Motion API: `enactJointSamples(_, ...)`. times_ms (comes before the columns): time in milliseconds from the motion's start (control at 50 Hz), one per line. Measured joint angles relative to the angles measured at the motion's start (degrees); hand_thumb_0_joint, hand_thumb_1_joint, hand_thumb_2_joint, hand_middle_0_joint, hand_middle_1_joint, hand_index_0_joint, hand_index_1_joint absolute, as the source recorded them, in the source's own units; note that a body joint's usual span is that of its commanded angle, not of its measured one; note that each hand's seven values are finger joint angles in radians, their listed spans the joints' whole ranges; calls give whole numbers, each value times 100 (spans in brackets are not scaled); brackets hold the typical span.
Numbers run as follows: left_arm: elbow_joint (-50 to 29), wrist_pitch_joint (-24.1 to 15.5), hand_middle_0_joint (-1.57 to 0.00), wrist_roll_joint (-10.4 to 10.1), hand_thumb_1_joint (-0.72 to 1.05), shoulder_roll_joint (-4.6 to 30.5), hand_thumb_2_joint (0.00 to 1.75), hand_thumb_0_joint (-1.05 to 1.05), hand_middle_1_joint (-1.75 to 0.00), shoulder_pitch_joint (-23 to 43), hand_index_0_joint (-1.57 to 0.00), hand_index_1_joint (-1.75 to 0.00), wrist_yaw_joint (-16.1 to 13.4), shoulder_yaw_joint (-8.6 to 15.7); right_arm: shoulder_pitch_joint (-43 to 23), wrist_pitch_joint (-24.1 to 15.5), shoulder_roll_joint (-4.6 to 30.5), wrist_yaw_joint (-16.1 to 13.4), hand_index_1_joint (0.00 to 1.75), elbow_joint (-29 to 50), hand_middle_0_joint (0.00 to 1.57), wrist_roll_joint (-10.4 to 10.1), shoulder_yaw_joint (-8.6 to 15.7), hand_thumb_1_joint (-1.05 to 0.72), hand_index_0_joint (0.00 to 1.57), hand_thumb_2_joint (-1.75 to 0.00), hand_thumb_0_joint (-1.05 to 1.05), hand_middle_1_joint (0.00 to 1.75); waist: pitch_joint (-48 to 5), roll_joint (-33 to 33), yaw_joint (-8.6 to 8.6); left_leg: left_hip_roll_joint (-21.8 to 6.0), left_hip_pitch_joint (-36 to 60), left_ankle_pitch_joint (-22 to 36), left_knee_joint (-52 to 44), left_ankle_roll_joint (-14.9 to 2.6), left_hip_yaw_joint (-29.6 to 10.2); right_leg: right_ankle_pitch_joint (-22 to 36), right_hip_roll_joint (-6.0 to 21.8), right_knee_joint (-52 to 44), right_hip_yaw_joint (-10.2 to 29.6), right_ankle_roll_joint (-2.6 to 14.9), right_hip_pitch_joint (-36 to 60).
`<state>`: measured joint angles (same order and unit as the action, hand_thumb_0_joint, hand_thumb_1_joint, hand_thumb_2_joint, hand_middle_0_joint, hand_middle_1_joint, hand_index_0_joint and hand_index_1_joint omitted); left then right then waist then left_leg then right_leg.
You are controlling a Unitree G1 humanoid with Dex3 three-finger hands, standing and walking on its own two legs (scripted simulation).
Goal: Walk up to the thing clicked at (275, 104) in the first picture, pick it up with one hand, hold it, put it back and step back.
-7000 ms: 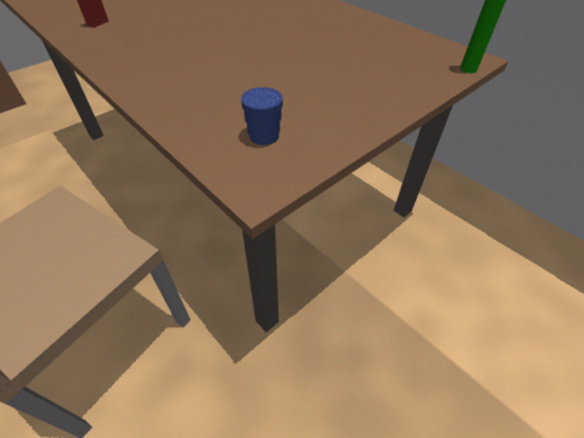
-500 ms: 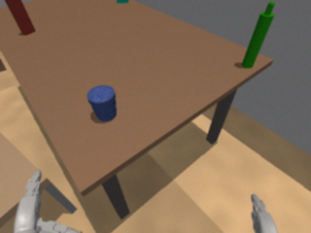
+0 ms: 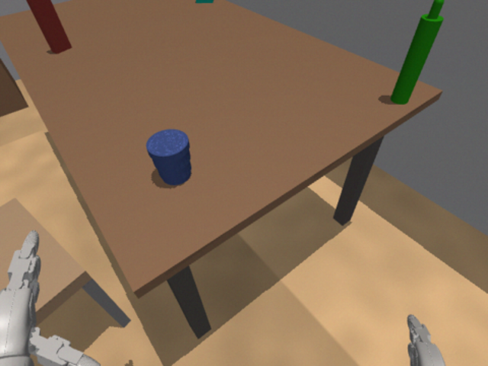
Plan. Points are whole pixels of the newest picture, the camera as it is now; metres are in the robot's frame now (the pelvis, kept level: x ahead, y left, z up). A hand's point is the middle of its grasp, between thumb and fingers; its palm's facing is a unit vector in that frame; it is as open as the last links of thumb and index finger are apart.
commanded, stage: rise first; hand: left
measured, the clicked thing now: (172, 159) +0.55 +0.21 +0.00
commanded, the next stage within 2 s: go down in 0.54 s
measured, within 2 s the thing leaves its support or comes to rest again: neither
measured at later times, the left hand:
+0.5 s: hand (50, 301) +0.18 +0.27 +0.10, palm faces +0.35 -0.83 -0.43, open 17.6 cm
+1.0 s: hand (34, 262) +0.22 +0.30 +0.12, palm faces +0.38 -0.87 -0.30, open 17.6 cm
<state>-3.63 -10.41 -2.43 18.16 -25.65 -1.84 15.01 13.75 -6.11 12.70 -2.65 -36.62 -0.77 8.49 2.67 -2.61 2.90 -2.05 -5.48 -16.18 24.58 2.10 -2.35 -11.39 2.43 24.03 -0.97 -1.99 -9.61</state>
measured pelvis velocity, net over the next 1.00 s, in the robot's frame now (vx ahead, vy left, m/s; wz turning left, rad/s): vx -0.01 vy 0.00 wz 0.02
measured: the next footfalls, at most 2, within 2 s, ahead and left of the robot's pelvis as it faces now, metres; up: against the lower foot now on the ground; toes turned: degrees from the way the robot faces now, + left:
none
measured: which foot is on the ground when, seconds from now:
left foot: down 0.00-1.00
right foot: down 0.00-1.00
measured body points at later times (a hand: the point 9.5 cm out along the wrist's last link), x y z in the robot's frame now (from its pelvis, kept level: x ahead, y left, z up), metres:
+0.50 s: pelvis -0.01 +0.00 +0.00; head -0.01 -0.02 +0.45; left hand +0.16 +0.31 +0.13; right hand +0.15 -0.26 -0.09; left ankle -0.03 +0.14 -0.74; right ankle +0.02 -0.14 -0.74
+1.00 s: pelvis -0.01 +0.00 -0.01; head -0.01 -0.01 +0.44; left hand +0.20 +0.34 +0.14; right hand +0.16 -0.26 -0.09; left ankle -0.03 +0.14 -0.74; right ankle +0.02 -0.14 -0.74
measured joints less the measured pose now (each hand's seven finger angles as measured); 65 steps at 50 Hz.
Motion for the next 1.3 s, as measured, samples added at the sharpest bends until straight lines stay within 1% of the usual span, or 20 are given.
enactJointSamples(220, -219, -237, -6, 3, -58, 49, 3, -2, -5, -16, -6, -5, 27, 180, -13, -98, -34, 3, 5, -103, 6, -9, 31, 50, 5, -4, -1, 5, 27, -1, 22, 20, 15, 54, -24, 8, -29, 14, 22, 30, -26, 10, 4)
enactJointSamples(300, -310, -327, -6, 8, -58, 71, 4, -2, -5, -11, -5, -5, 32, 211, -35, -142, -26, 7, 5, -173, 6, -7, 60, 50, 5, -4, -1, 5, 50, -3, 29, 25, 6, 65, -19, 8, -32, 23, 27, 36, -28, 10, -3)
enactJointSamples(500, -433, -505, -6, 27, -59, 108, 6, -2, -5, 51, -5, -5, 41, 286, -11, -190, -40, 17, 5, -112, 6, -7, 39, 50, 5, -5, -1, 5, 58, 17, 30, 37, 1, 78, -18, 4, -32, 33, 39, 38, -28, 4, -7)
enactJointSamples(680, -618, -610, -6, 29, -60, 132, 7, -2, -5, -43, -5, -6, 70, 330, 26, -245, -20, 42, 5, -116, 6, -24, 99, 50, 5, -5, -1, 5, 40, -4, 50, 34, 11, 60, -14, 3, -12, 21, 36, 47, -9, 2, -9)
enactJointSamples(780, -539, -887, -6, -86, -61, -30, 7, -2, -7, 130, -6, -7, 268, 485, -60, -193, -28, 101, 5, -187, 6, 32, 89, 50, 5, -5, -1, 5, -33, 1, 45, 28, -228, -65, 265, 8, -34, -82, 29, 276, -22, -3, -220)
enactJointSamples(840, -301, -919, -6, -124, -61, 9, 7, -2, -7, 351, -6, -8, 368, 591, -74, -141, -46, 112, 5, -120, 6, 36, 70, 50, 5, -5, -1, 5, -81, 27, 19, 33, -321, -113, 373, 11, -63, -137, 35, 379, -46, -2, -300)
enactJointSamples(880, -96, -884, -6, -189, -60, 87, 7, -2, -7, 531, -6, -7, 444, 687, -110, -126, -50, 89, 5, -137, 6, 20, 47, 50, 5, -5, -1, 5, -110, 52, -7, 38, -366, -135, 420, 12, -77, -166, 41, 434, -57, -2, -342)
enactJointSamples(940, 264, -773, -6, -392, -59, 198, 7, -2, -7, 947, -6, -7, 600, 860, -165, -122, -60, 26, 5, -206, 6, -19, -26, 51, 5, -5, -1, 5, -138, 96, -39, 48, -432, -157, 481, 13, -103, -195, 51, 491, -79, -3, -395)
enactJointSamples(1000, 713, -626, -6, -604, -58, 346, 8, -2, -7, 1533, -6, -7, 852, 1028, -208, -124, -81, -68, 5, -232, 6, -63, -146, 51, 5, -5, -1, 5, -162, 148, -85, 56, -491, -163, 521, 10, -138, -200, 61, 505, -112, -5, -428)
enactJointSamples(1040, 1098, -502, -5, -720, -57, 514, 8, -2, -6, 1949, -5, -6, 1098, 1103, -253, -146, -101, -130, 5, -247, 6, -89, -246, 51, 5, -5, -1, 5, -183, 184, -135, 58, -524, -158, 527, 6, -147, -188, 63, 492, -121, -5, -448)
enactJointSamples(1120, 1954, -110, -4, -951, -55, 893, 10, -2, -6, 2717, -4, -6, 1707, 1191, -315, -186, -114, -225, 5, -259, 6, -145, -423, 52, 5, -5, -1, 5, -263, 224, -237, 54, -594, -139, 499, -5, -120, -132, 55, 414, -96, -11, -506)
enactJointSamples(1200, 2610, 283, -4, -1216, -53, 1118, 10, -2, -5, 3303, -4, -5, 2229, 1375, -209, -248, -86, -267, 5, -169, 6, -175, -599, 52, 5, -5, -1, 5, -389, 219, -323, 50, -657, -139, 469, -28, -73, -80, 48, 317, -53, -32, -557)
enactJointSamples(1240, 2902, 416, -4, -1296, -53, 1193, 10, -2, -5, 3513, -4, -5, 2435, 1452, -135, -293, -74, -274, 5, -139, 6, -162, -653, 52, 5, -5, -1, 5, -452, 210, -352, 52, -677, -149, 462, -40, -37, -70, 48, 293, -19, -45, -584)
enactJointSamples(1300, 3230, 579, -3, -1311, -53, 1270, 11, -2, -5, 3702, -3, -5, 2646, 1519, -15, -299, -44, -273, 5, -67, 6, -136, -695, 52, 5, -5, -1, 5, -536, 187, -369, 53, -706, -171, 461, -59, 23, -61, 46, 271, 39, -65, -627)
